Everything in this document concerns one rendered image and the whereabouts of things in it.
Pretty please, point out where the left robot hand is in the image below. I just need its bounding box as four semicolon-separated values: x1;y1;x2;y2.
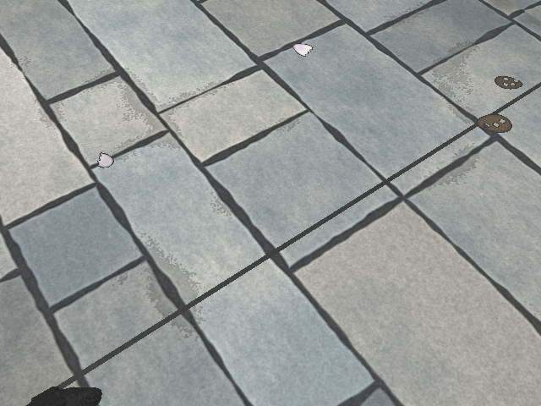
27;387;102;406

